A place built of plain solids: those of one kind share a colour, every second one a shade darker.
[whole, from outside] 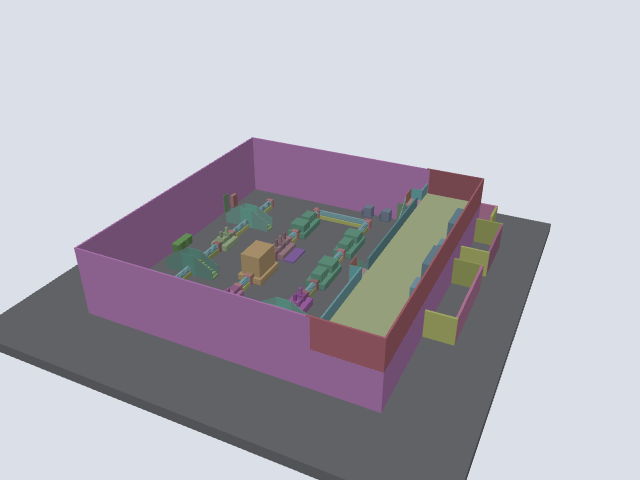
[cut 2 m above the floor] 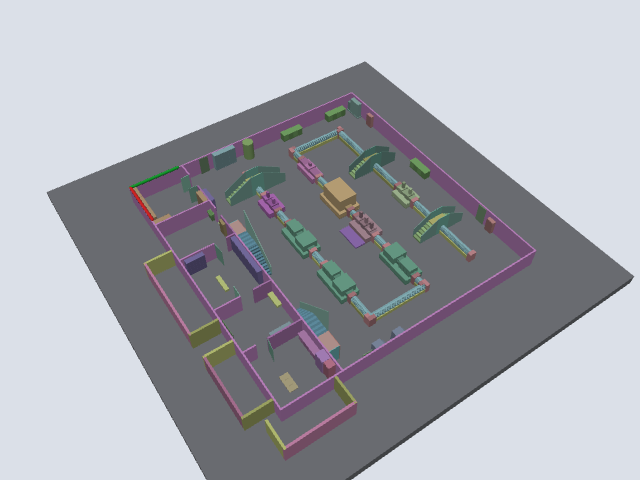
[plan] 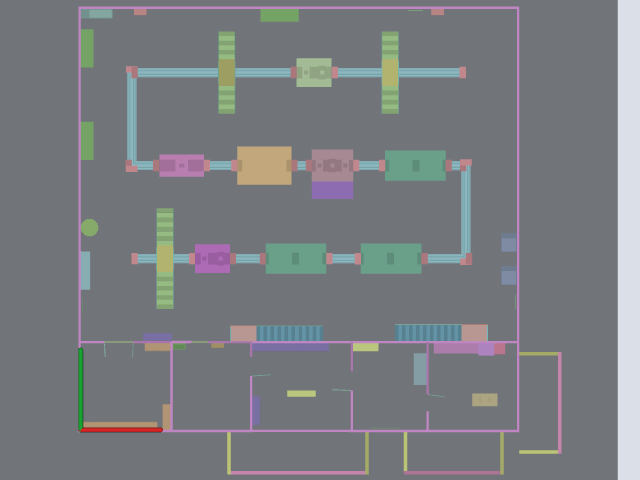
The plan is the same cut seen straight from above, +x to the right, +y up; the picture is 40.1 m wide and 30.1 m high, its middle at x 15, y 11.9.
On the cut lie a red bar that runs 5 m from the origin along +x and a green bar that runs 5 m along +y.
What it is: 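A pump hall with its main, pump sets and valves, low rooms beside it, and over them a gallery reached by a steep steel stair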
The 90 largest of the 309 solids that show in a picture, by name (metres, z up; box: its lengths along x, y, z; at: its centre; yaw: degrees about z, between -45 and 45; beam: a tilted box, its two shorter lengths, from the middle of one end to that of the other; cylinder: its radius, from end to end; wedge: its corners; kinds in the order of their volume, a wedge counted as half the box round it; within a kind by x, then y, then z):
{
 "wall_1": {"box": [0.15, 5.8, 3.75], "at": [-0.07, 2.75, 1.82]},
 "wall_2": {"box": [0.15, 21.19, 6.55], "at": [-0.07, 15.95, 3.23]},
 "wall_3": {"box": [5.99, 0.15, 3.75], "at": [2.85, -0.07, 1.82]},
 "wall_4": {"box": [2.4, 0.15, 3.91], "at": [4.49, 5.5, 1.91]},
 "wall_5": {"box": [0.15, 5.5, 3.75], "at": [5.69, 2.75, 1.82]},
 "wall_6": {"box": [5.29, 0.15, 3.75], "at": [8.19, -0.07, 1.82]},
 "wall_7": {"box": [2.69, 0.15, 3.91], "at": [9.34, 5.5, 1.91]},
 "wall_8": {"box": [0.15, 3.37, 3.75], "at": [10.68, 1.69, 1.82]},
 "wall_9": {"box": [27.65, 0.15, 6.55], "at": [13.68, 26.46, 3.23]},
 "wall_10": {"box": [6.62, 0.15, 3.75], "at": [13.84, -0.07, 1.82]},
 "wall_11": {"box": [6.32, 0.15, 3.91], "at": [13.84, 5.5, 1.91]},
 "wall_12": {"box": [0.15, 2.47, 3.75], "at": [17.0, 1.24, 1.82]},
 "wall_13": {"box": [0.15, 1.83, 3.75], "at": [17.0, 4.58, 1.82]},
 "wall_14": {"box": [5.05, 0.15, 3.75], "at": [19.38, -0.07, 1.82]},
 "wall_15": {"box": [4.75, 0.15, 3.91], "at": [19.38, 5.5, 1.91]},
 "wall_16": {"box": [0.15, 3.29, 3.75], "at": [21.75, 3.85, 1.82]},
 "wall_17": {"box": [5.9, 0.15, 3.75], "at": [24.55, -0.07, 1.82]},
 "wall_18": {"box": [5.6, 0.15, 3.91], "at": [24.55, 5.5, 1.91]},
 "wall_19": {"box": [0.15, 5.8, 3.75], "at": [27.43, 2.75, 1.82]},
 "wall_20": {"box": [0.15, 21.19, 6.55], "at": [27.43, 15.95, 3.23]},
 "mezz_deck_1": {"box": [27.35, 5.55, 0.15], "at": [13.68, 2.78, 3.79]},
 "pump_set_1": {"box": [1.46, 0.97, 0.8], "at": [12.52, 10.73, 1.02]},
 "pump_set_2": {"box": [3.8, 1.9, 0.52], "at": [13.5, 10.73, 0.36]},
 "pump_set_3": {"box": [1.46, 1.5, 0.78], "at": [14.41, 10.73, 1.01]},
 "pump_set_4": {"box": [1.46, 0.97, 0.8], "at": [18.48, 10.73, 1.02]},
 "pump_set_5": {"box": [3.8, 1.9, 0.52], "at": [19.46, 10.73, 0.36]},
 "pump_set_6": {"box": [1.46, 1.5, 0.78], "at": [20.07, 16.57, 1.01]},
 "pump_set_7": {"box": [1.46, 1.5, 0.78], "at": [20.37, 10.73, 1.01]},
 "pump_set_8": {"box": [3.8, 1.9, 0.52], "at": [20.98, 16.57, 0.36]},
 "pump_set_9": {"box": [1.46, 0.97, 0.8], "at": [21.96, 16.57, 1.02]},
 "mezz_outer_1": {"box": [0.15, 5.8, 2.86], "at": [-0.07, 2.75, 5.13]},
 "mezz_outer_2": {"box": [5.99, 0.15, 2.86], "at": [2.85, -0.07, 5.13]},
 "mezz_outer_3": {"box": [5.29, 0.15, 2.86], "at": [8.19, -0.07, 5.13]},
 "mezz_outer_4": {"box": [6.62, 0.15, 2.86], "at": [13.84, -0.07, 5.13]},
 "mezz_outer_5": {"box": [5.05, 0.15, 2.86], "at": [19.38, -0.07, 5.13]},
 "mezz_outer_6": {"box": [5.9, 0.15, 2.86], "at": [24.55, -0.07, 5.13]},
 "mezz_outer_7": {"box": [0.15, 5.8, 2.86], "at": [27.43, 2.75, 5.13]},
 "surge_vessel_1": {"box": [3.4, 2.4, 0.52], "at": [11.51, 16.57, 0.36]},
 "surge_vessel_2": {"box": [2.79, 1.93, 2.08], "at": [11.51, 16.57, 1.66]},
 "conveyor_pipe_1": {"box": [0.42, 6.59, 0.42], "at": [3.2, 19.48, 0.64]},
 "conveyor_pipe_2": {"box": [0.3, 6.59, 0.52], "at": [3.2, 19.48, 0.64]},
 "conveyor_pipe_3": {"box": [10.33, 0.42, 0.42], "at": [8.36, 22.4, 0.64]},
 "conveyor_pipe_4": {"box": [10.33, 0.3, 0.52], "at": [8.36, 22.4, 0.64]},
 "conveyor_pipe_5": {"box": [10.33, 0.52, 0.3], "at": [8.36, 22.4, 0.64]},
 "conveyor_pipe_6": {"box": [8.38, 0.42, 0.42], "at": [19.94, 22.4, 0.64]},
 "conveyor_pipe_7": {"box": [8.38, 0.3, 0.52], "at": [19.94, 22.4, 0.64]},
 "conveyor_pipe_8": {"box": [8.38, 0.52, 0.3], "at": [19.94, 22.4, 0.64]},
 "conveyor_pipe_9": {"box": [0.42, 6.59, 0.42], "at": [24.15, 13.65, 0.64]},
 "conveyor_pipe_10": {"box": [0.3, 6.59, 0.52], "at": [24.15, 13.65, 0.64]},
 "mezz_kept_1": {"box": [1.6, 0.6, 2.15], "at": [7.8, 0.31, 4.88]},
 "mezz_kept_2": {"box": [3.2, 0.8, 2.15], "at": [12.17, 0.41, 4.88]},
 "mezz_kept_3": {"box": [3.2, 0.8, 2.15], "at": [19.67, 0.41, 4.88]},
 "yard_wall_1": {"box": [8.88, 0.22, 2.65], "at": [13.62, -2.69, 1.27]},
 "yard_wall_2": {"box": [6.27, 0.22, 2.65], "at": [23.39, -2.69, 1.27]},
 "yard_wall_3": {"box": [0.22, 6.38, 2.65], "at": [30.04, 1.69, 1.27]},
 "mezz_landing_1": {"box": [1.6, 0.94, 3.91], "at": [10.22, 6.03, 1.91]},
 "mezz_landing_2": {"box": [1.6, 1.02, 3.91], "at": [24.68, 6.07, 1.91]},
 "yard_cheek_1": {"box": [0.22, 2.65, 2.65], "at": [9.29, -1.48, 1.27]},
 "yard_cheek_2": {"box": [0.22, 2.65, 2.65], "at": [17.95, -1.48, 1.27]},
 "yard_cheek_3": {"box": [0.22, 2.65, 2.65], "at": [20.36, -1.48, 1.27]},
 "yard_cheek_4": {"box": [0.22, 2.65, 2.65], "at": [26.41, -1.48, 1.27]},
 "yard_cheek_5": {"box": [2.65, 0.22, 2.65], "at": [28.82, -1.39, 1.27]},
 "yard_cheek_6": {"box": [2.65, 0.22, 2.65], "at": [28.82, 4.77, 1.27]},
 "conveyor_wall_1": {"box": [0.56, 6.59, 0.45], "at": [3.2, 19.48, 0.17]},
 "conveyor_wall_2": {"box": [10.33, 0.56, 0.45], "at": [8.36, 22.4, 0.17]},
 "conveyor_wall_3": {"box": [8.38, 0.56, 0.45], "at": [19.94, 22.4, 0.17]},
 "conveyor_wall_4": {"box": [0.56, 6.59, 0.45], "at": [24.15, 13.65, 0.17]},
 "panel_1": {"box": [1.6, 0.48, 2.0], "at": [0.8, 0.24, 1.1]},
 "panel_2": {"box": [1.6, 0.48, 2.0], "at": [2.4, 0.24, 1.1]},
 "panel_3": {"box": [1.6, 0.48, 2.0], "at": [4.0, 0.24, 1.1]},
 "panel_4": {"box": [1.6, 0.48, 2.0], "at": [4.82, 5.19, 1.1]},
 "panel_5": {"box": [0.48, 1.6, 2.0], "at": [5.38, 0.8, 1.1]},
 "crossover_deck_1": {"box": [1.0, 1.68, 1.58], "at": [5.28, 10.73, 0.74]},
 "crossover_deck_2": {"box": [1.0, 1.68, 1.24], "at": [9.15, 22.4, 0.57]},
 "crossover_deck_3": {"box": [1.0, 1.68, 1.24], "at": [19.4, 22.4, 0.57]},
 "lockers_1": {"box": [1.8, 0.48, 1.7], "at": [4.8, 5.81, 0.95]},
 "lockers_2": {"box": [0.48, 1.8, 1.7], "at": [10.99, 1.2, 0.95]},
 "lockers_3": {"box": [2.4, 0.48, 1.7], "at": [11.96, 5.19, 0.95]},
 "lockers_4": {"box": [2.4, 0.48, 1.7], "at": [14.36, 5.19, 0.95]},
 "mezz_parapet_1": {"box": [9.52, 0.15, 1.15], "at": [4.76, 5.5, 4.38]},
 "mezz_parapet_2": {"box": [13.06, 0.15, 1.15], "at": [17.45, 5.5, 4.38]},
 "switch_panel_1": {"box": [0.58, 2.4, 2.0], "at": [0.29, 9.97, 1.1]},
 "manifold_valves_1": {"box": [2.6, 2.0, 0.52], "at": [15.78, 16.57, 0.36]},
 "air_receiver_1": {"cylinder": 0.55, "from": [0.55, 12.68, 0.0], "to": [0.55, 12.68, 2.4]},
 "inlet_valves_1": {"box": [2.2, 1.8, 0.52], "at": [8.26, 10.73, 0.36]},
 "outlet_valves_1": {"box": [2.2, 1.8, 0.52], "at": [14.63, 22.4, 0.36]},
 "flow_meter_1": {"box": [2.8, 1.4, 0.52], "at": [6.33, 16.57, 0.36]},
 "work_bench_1": {"box": [2.34, 0.7, 0.91], "at": [12.47, 26.03, 0.41]},
 "vending_1": {"box": [1.0, 0.78, 1.75], "at": [25.43, 5.04, 0.97]},
 "bar_rack_1": {"box": [1.4, 0.5, 1.68], "at": [1.24, 26.09, 0.96]}
}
